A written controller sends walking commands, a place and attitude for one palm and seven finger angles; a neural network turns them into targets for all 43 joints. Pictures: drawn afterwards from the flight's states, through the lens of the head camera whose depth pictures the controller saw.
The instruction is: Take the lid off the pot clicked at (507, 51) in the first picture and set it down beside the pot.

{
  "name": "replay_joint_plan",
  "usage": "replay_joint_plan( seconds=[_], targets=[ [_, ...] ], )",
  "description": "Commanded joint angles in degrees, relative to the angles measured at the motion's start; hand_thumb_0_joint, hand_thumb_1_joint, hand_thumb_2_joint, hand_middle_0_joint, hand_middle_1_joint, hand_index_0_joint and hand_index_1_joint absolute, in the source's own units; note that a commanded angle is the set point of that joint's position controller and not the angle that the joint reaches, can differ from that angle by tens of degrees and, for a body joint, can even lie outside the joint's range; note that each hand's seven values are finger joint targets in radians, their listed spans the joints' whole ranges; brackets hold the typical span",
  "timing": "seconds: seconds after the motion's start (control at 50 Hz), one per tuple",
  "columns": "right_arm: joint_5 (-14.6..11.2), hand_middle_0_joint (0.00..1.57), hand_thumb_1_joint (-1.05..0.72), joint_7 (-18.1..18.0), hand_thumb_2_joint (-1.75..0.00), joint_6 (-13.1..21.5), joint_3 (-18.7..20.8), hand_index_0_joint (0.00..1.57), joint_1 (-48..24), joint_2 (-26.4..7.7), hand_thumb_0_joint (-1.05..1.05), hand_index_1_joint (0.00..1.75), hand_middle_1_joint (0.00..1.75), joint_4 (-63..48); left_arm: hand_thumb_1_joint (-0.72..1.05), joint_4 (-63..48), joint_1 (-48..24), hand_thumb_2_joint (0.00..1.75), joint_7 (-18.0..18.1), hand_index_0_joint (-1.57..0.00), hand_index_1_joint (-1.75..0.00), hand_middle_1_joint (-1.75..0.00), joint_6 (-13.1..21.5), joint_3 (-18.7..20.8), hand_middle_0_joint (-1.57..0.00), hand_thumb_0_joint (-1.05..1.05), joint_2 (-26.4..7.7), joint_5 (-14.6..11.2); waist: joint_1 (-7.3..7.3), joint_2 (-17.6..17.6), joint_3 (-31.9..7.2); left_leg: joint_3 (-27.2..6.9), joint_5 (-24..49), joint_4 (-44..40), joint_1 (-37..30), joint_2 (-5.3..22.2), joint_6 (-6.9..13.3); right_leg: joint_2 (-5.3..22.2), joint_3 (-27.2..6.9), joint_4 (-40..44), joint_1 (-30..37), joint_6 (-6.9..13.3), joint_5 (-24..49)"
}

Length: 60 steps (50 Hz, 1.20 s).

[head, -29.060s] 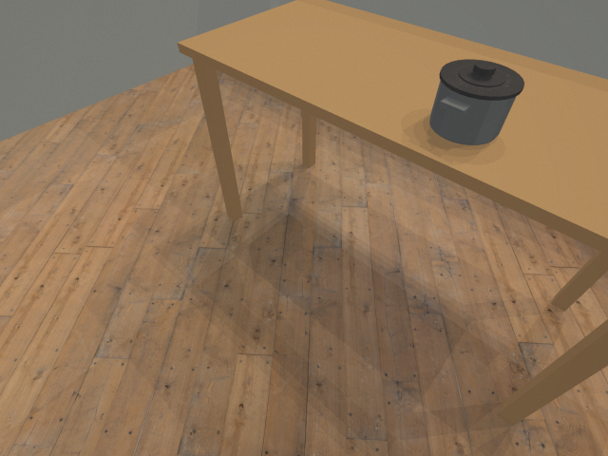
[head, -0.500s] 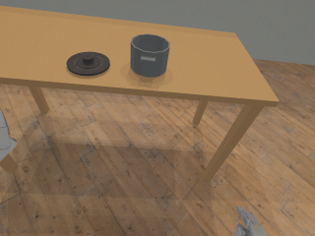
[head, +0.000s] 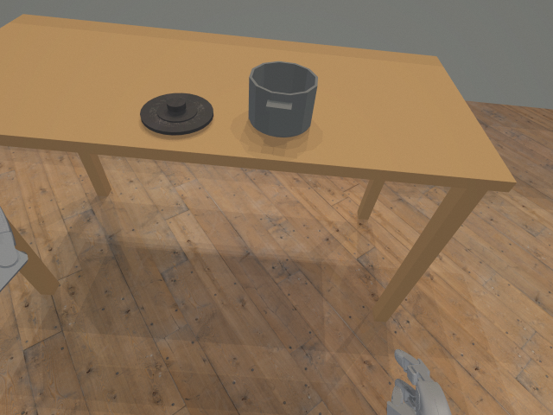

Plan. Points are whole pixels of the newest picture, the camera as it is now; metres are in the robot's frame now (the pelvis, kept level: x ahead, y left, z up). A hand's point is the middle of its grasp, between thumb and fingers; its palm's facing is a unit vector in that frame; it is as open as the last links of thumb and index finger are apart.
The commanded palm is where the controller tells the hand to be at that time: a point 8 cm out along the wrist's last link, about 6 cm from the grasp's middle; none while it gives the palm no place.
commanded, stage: stop stepping back and stand still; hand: left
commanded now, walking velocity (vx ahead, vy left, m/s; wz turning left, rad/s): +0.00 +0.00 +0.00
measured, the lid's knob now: (176, 104) +0.73 +0.25 +0.05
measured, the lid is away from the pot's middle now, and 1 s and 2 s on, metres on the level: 0.24 0.24 0.24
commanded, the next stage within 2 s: let the arm hang, fingers relaxed in 0.98 s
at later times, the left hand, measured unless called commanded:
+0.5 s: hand out of the picture +0.03 +0.17 -0.19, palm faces +0.07 -0.98 -0.18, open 7.0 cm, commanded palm none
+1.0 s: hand out of the picture +0.09 +0.15 -0.17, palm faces +0.06 -0.97 -0.22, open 7.2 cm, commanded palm none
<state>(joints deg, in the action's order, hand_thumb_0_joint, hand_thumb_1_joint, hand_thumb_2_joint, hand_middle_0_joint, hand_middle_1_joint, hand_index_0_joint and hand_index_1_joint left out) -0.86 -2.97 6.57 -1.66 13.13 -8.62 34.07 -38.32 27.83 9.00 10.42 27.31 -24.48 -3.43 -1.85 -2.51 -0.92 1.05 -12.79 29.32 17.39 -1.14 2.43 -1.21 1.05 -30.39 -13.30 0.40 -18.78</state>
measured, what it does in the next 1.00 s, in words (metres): shifts its weight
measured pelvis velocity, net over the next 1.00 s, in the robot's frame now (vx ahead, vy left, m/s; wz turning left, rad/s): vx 0.06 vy -0.02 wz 0.02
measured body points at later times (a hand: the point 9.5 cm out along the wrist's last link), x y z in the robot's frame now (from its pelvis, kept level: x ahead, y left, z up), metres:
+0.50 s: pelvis +0.04 -0.02 +0.00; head +0.10 +0.01 +0.44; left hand +0.03 +0.22 -0.17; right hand +0.06 -0.27 -0.14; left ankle +0.03 +0.09 -0.74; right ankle -0.02 -0.11 -0.74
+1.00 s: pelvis +0.06 -0.02 +0.00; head +0.08 -0.02 +0.45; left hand +0.09 +0.21 -0.16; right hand +0.05 -0.24 -0.16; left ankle +0.03 +0.09 -0.74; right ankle -0.02 -0.11 -0.74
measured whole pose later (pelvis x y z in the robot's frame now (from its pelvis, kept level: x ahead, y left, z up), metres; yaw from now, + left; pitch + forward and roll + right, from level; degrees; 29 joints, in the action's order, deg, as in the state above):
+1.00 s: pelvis +0.06 -0.02 +0.00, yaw +1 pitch +0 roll +0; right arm 0.1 -3.3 -0.7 1.7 17.6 -6.6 61.8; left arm 61.5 12.4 3.3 -0.5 1.4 -9.1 0.0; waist -1.2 -0.2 2.4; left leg -0.5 -17.2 27.7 10.5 -0.5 0.4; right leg -2.0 3.0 -23.9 -4.2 2.6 -19.9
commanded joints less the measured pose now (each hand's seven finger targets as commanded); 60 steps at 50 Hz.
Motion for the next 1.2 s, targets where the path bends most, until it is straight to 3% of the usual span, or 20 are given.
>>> replay_joint_plan(
  seconds=[0.0, 0.02, 0.04, 0.06, 0.08, 0.1, 0.14, 0.18, 0.2, 0.24, 0.3, 0.4, 0.42, 0.52, 0.62, 0.7, 0.9, 1.02, 1.1, 1.18],
  targets=[
    [1.0, 0.2, -0.9, -0.2, -0.9, 3.0, 3.3, 0.2, -6.7, -9.1, 0.0, 0.3, 0.3, -8.9, 0.9, -17.1, 2.9, 0.9, -0.1, -0.2, -0.3, -0.3, 5.5, 6.6, -0.2, 0.0, -11.7, 0.1, 1.43, 9.3, -7.0, -6.9, 2.4, -6.8, -0.3, 6.3, 0.5, 4.6, -4.5, 7.7, 9.1, 1.8, 13.5],
    [1.1, 0.2, -0.9, 0.0, -0.9, 3.1, 3.3, 0.2, -6.4, -9.1, 0.0, 0.3, 0.3, -8.5, 0.9, -16.9, 3.7, 0.9, -0.1, -0.2, -0.3, -0.3, 5.8, 6.8, -0.2, 0.0, -11.9, 0.1, 1.48, 9.5, -6.2, -6.8, 1.7, -6.8, -0.1, 5.9, -0.1, 5.0, -5.0, 7.7, 8.5, 1.9, 12.6],
    [0.6, 0.2, -0.9, 0.1, -0.9, 2.7, 3.7, 0.2, -6.0, -9.0, 0.0, 0.3, 0.3, -8.3, 0.9, -16.8, 4.1, 0.9, 0.0, -0.2, -0.3, -0.3, 5.8, 7.1, -0.2, 0.0, -11.7, -0.4, 1.45, 6.0, -6.2, -6.7, 3.3, -5.1, -1.2, 5.8, -0.2, 5.1, -6.0, 8.0, 8.0, 2.1, 13.8],
    [-1.9, 0.2, -0.9, 3.4, -0.9, 6.4, 8.2, 0.2, -7.1, -18.8, 0.0, 0.3, 0.3, 4.5, 0.9, 39.1, -0.7, 0.9, -7.3, -0.2, -0.3, -0.3, -3.3, -21.8, -0.2, 0.0, 4.0, 4.7, -1.89, 1.6, -1.9, -5.8, 16.1, 8.3, 0.3, 6.6, -1.1, 10.9, -1.2, -1.6, -3.3, 3.1, 24.3],
    [0.2, 0.2, -0.9, 4.0, -0.9, 3.5, 8.6, 0.2, -1.4, -14.7, 0.0, 0.3, 0.3, 8.1, 0.9, 42.8, -0.3, 0.9, -8.5, -0.2, -0.3, -0.3, -8.0, -19.6, -0.2, 0.0, 5.2, 6.2, -0.71, 1.6, -7.6, -5.8, 18.0, 8.0, -4.7, 7.9, -1.8, 10.5, -1.6, -0.9, -5.7, 2.8, 18.8],
    [0.2, 0.2, -0.9, 3.8, -0.9, 0.8, 7.4, 0.2, -1.0, -13.3, 0.0, 0.3, 0.3, 7.1, 0.9, 44.0, -2.1, 0.9, -8.4, -0.2, -0.3, -0.3, -9.3, -21.3, -0.2, 0.0, 6.4, 5.8, 0.01, 0.5, -8.8, -7.0, 16.8, 8.7, -3.6, 7.5, -1.0, 9.0, -1.0, -1.7, -6.0, 3.2, 11.5],
    [0.7, 0.2, -0.9, 3.4, -0.9, -1.9, 6.1, 0.2, -1.4, -12.3, 0.0, 0.3, 0.3, 5.5, 0.9, 48.9, -5.6, 0.9, -8.3, -0.2, -0.3, -0.3, -9.8, -22.3, -0.2, 0.0, 6.7, 5.8, 0.96, -7.5, -8.6, -8.8, 19.9, 9.3, -1.4, 7.1, 0.5, 7.6, -1.1, -2.5, -3.2, 3.2, 12.7],
    [1.3, 0.2, -0.9, 2.9, -0.9, -3.4, 6.2, 0.2, -1.2, -12.5, 0.0, 0.3, 0.3, 5.6, 0.9, 55.8, -10.0, 0.9, -8.0, -0.2, -0.3, -0.3, -10.4, -22.4, -0.2, 0.0, 5.3, 5.5, 0.79, -12.2, -6.5, -7.5, 19.6, 10.5, 0.6, 5.1, 0.7, 9.2, -3.4, -1.9, 0.0, 4.7, 20.3],
    [1.7, 0.2, -0.9, 2.6, -0.9, -4.2, 6.3, 0.2, -0.9, -12.3, 0.0, 0.3, 0.3, 6.1, 0.9, 59.6, -12.4, 0.9, -7.8, -0.2, -0.3, -0.3, -10.9, -22.6, -0.2, 0.0, 4.9, 5.2, 0.47, -11.2, -4.6, -6.9, 18.0, 9.8, 0.9, 4.4, 0.7, 9.9, -4.3, -1.2, 0.3, 5.2, 22.2],
    [2.3, 0.2, -0.9, 2.0, -0.9, -5.3, 5.5, 0.2, -0.7, -10.9, 0.0, 0.3, 0.3, 7.6, 0.9, 66.9, -15.2, 0.9, -7.5, -0.2, -0.3, -0.3, -11.6, -23.0, -0.2, 0.0, 4.4, 4.7, 0.43, -2.0, 0.2, -7.3, 18.3, 6.2, 0.8, 4.6, 0.7, 9.3, -5.0, -0.9, -0.5, 5.3, 21.6],
    [2.3, 0.2, -0.9, 1.3, -0.9, -5.9, 4.6, 0.2, 0.2, -10.5, 0.0, 0.3, 0.3, 10.7, 0.9, 77.5, -14.5, 0.9, -7.4, -0.2, -0.3, -0.3, -11.3, -23.7, -0.2, 0.0, 3.8, 4.0, 1.54, 7.8, -0.4, -9.3, 20.2, 0.1, -0.3, 6.2, 1.4, 6.0, -3.3, -0.2, 4.3, 2.9, 16.9],
    [1.7, 0.2, -0.9, 0.4, -0.9, -6.1, 4.5, 0.2, 3.6, -7.7, 0.0, 0.3, 0.3, 15.6, 0.9, 88.5, -10.8, 0.9, -7.3, -0.2, -0.3, -0.3, -10.5, -24.2, -0.2, 0.0, 5.8, 3.6, 1.6, 13.3, -4.3, -7.7, 16.8, -0.3, -4.6, 6.1, 1.3, 6.7, -3.5, 4.3, 8.7, 3.3, 17.7],
    [1.5, 0.2, -0.9, 0.2, -0.9, -6.4, 4.5, 0.2, 4.3, -7.3, 0.0, 0.3, 0.3, 16.1, 0.9, 89.2, -10.9, 0.9, -7.2, -0.2, -0.3, -0.3, -10.6, -24.5, -0.2, 0.0, 6.3, 3.6, 1.37, 9.9, -3.3, -7.9, 15.4, -0.3, -4.6, 6.2, 1.3, 6.2, -3.1, 5.6, 8.3, 3.0, 17.1],
    [1.1, 0.2, -0.9, 0.0, -0.9, -6.8, 4.2, 0.2, 8.1, -5.9, 0.0, 0.3, 0.3, 20.2, 0.9, 94.5, -10.1, 0.9, -6.8, -0.2, -0.3, -0.3, -10.3, -25.6, -0.2, 0.0, 8.1, 3.4, 0.82, 5.0, -1.9, -7.0, 16.1, -0.9, -6.6, 6.4, 1.2, 6.5, -2.4, 7.7, 8.3, 2.9, 19.8],
    [0.9, 0.2, -0.9, -0.2, -0.9, -7.0, 3.9, 0.2, 9.7, -4.9, 0.0, 0.3, 0.3, 23.2, 0.9, 97.6, -9.1, 0.9, -6.3, -0.2, -0.3, -0.3, -10.4, -26.0, -0.2, 0.0, 9.3, 3.4, 0.96, 2.2, 1.7, -6.5, 15.5, -2.4, -6.1, 6.4, 1.2, 6.4, -2.1, 9.0, 7.9, 2.6, 19.5],
    [0.9, 0.2, -0.9, -0.3, -0.9, -6.8, 3.9, 0.2, 9.7, -4.2, 0.0, 0.3, 0.3, 24.7, 0.9, 98.8, -8.7, 0.9, -6.0, -0.2, -0.3, -0.3, -10.2, -25.9, -0.2, 0.0, 10.2, 3.3, 1.16, 1.0, 1.1, -5.6, 16.4, -2.6, -7.0, 6.2, 1.0, 6.6, -2.3, 9.1, 9.0, 2.4, 21.4],
    [1.2, 0.2, -0.9, -0.5, -0.9, -6.5, 4.0, 0.2, 9.7, -2.8, 0.0, 0.3, 0.3, 26.7, 0.9, 98.8, -10.3, 0.9, -5.8, -0.2, -0.3, -0.3, -10.3, -25.1, -0.2, 0.0, 11.0, 3.4, 1.39, 3.3, 2.6, -5.2, 18.6, -3.5, -7.2, 6.2, 0.9, 6.8, -2.7, 9.0, 9.3, 2.4, 23.2],
    [1.1, 0.2, -0.9, -0.5, -0.9, -6.8, 4.2, 0.2, 9.1, -2.8, 0.0, 0.3, 0.3, 26.4, 0.9, 98.1, -11.1, 0.9, -5.8, -0.2, -0.3, -0.3, -10.4, -25.0, -0.2, 0.0, 10.7, 3.5, 1.36, 2.6, 5.2, -5.0, 15.4, -4.0, -6.5, 6.0, 0.6, 6.6, -3.0, 9.7, 7.7, 2.1, 21.6],
    [1.3, 0.2, -0.9, -0.6, -0.9, -6.6, 4.1, 0.2, 9.3, -3.4, 0.0, 0.3, 0.3, 26.2, 0.9, 98.0, -11.3, 0.9, -5.9, -0.2, -0.3, -0.3, -10.2, -24.8, -0.2, 0.0, 10.6, 3.3, 1.16, 3.0, 2.3, -5.0, 17.5, -4.0, -8.1, 6.2, 0.6, 6.6, -3.2, 9.6, 9.3, 2.2, 22.9],
    [1.2, 0.2, -0.9, -0.6, -0.9, -6.6, 4.1, 0.2, 9.2, -3.4, 0.0, 0.3, 0.3, 26.2, 0.9, 98.1, -11.1, 0.9, -6.0, -0.2, -0.3, -0.3, -10.3, -24.9, -0.2, 0.0, 10.7, 3.3, 1.19, 3.1, 2.7, -5.0, 17.5, -4.1, -8.6, 6.4, 0.7, 6.5, -3.1, 9.9, 8.5, 2.1, 22.0]
  ],
)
